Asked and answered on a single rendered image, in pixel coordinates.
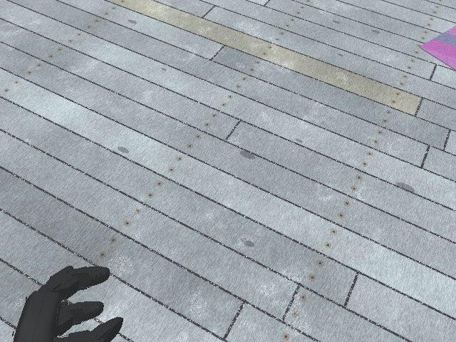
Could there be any left robot hand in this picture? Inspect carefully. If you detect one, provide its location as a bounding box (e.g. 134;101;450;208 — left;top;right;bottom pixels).
12;266;123;342

